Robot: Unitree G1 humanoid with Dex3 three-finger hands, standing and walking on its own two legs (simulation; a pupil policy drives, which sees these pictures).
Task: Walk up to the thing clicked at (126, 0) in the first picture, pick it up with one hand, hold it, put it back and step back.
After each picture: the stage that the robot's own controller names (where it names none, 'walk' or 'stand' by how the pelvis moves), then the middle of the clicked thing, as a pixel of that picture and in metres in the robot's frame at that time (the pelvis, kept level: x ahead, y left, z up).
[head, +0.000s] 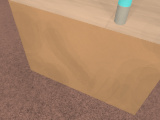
stand; (125, 1) +0.85 -0.19 +0.11
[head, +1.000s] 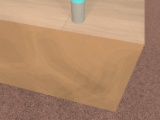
walk; out of the picture +0.75 +0.08 +0.14
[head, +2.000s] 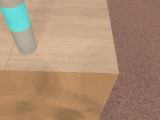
rise first; (18, 20) +0.48 +0.23 +0.16
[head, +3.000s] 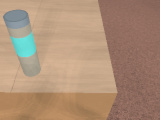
stand; (25, 47) +0.45 +0.23 +0.11
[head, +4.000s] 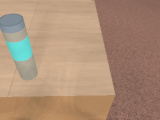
stand; (21, 51) +0.43 +0.24 +0.11
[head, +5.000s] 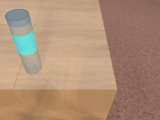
stand; (26, 45) +0.46 +0.23 +0.11
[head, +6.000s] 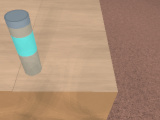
stand; (26, 46) +0.45 +0.22 +0.11
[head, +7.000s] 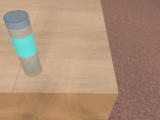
rise first; (26, 47) +0.44 +0.22 +0.10
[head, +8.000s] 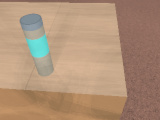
rise first; (39, 48) +0.46 +0.22 +0.11
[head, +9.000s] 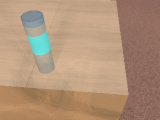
go down; (40, 45) +0.46 +0.21 +0.11
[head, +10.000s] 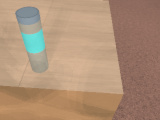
go down; (34, 43) +0.47 +0.20 +0.12
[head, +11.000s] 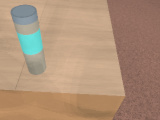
go down; (31, 44) +0.45 +0.19 +0.12
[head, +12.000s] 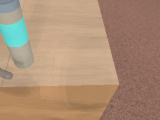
close in; (15, 35) +0.45 +0.21 +0.14
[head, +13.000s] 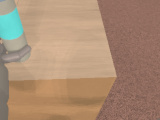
close; (9, 27) +0.46 +0.21 +0.16
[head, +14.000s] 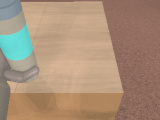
lift; (17, 45) +0.32 +0.18 +0.25
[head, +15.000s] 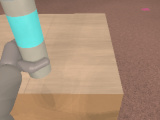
hold; (29, 36) +0.34 +0.16 +0.28
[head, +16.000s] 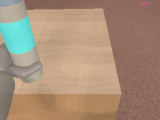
hold; (20, 40) +0.33 +0.18 +0.26
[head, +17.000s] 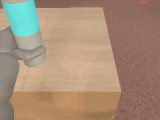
crouch; (24, 24) +0.37 +0.17 +0.29
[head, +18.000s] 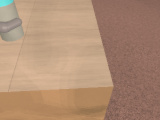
lower; out of the picture +0.46 +0.22 +0.30
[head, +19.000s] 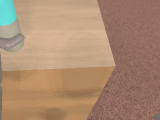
lower; (1, 13) +0.49 +0.21 +0.17
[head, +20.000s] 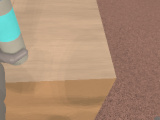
lower; (6, 29) +0.45 +0.21 +0.16
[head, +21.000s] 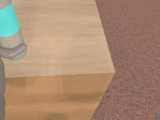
lower; (5, 24) +0.46 +0.21 +0.17
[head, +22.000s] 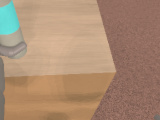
lower; (5, 22) +0.47 +0.21 +0.17
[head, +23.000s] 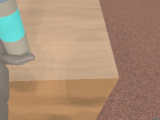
open; (10, 29) +0.44 +0.20 +0.16
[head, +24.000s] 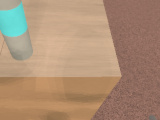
sink last; (12, 23) +0.45 +0.20 +0.16
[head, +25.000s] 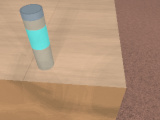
sink last; (39, 41) +0.47 +0.21 +0.14
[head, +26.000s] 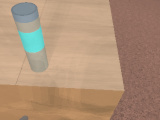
stand; (33, 42) +0.44 +0.20 +0.12
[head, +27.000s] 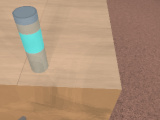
stand; (33, 43) +0.45 +0.21 +0.11
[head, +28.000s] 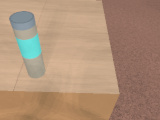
walk; (30, 49) +0.44 +0.20 +0.11
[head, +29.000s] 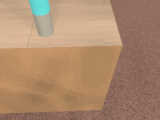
walk; (40, 7) +0.60 +0.20 +0.14
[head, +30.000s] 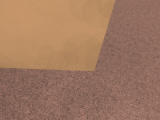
walk; out of the picture +0.96 +0.18 +0.13
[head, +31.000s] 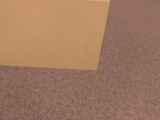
stand; out of the picture +1.19 +0.19 +0.12
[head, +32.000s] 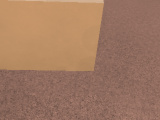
stand; out of the picture +1.16 +0.21 +0.10
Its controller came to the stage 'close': yes
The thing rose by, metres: 0.21
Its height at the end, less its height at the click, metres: +0.00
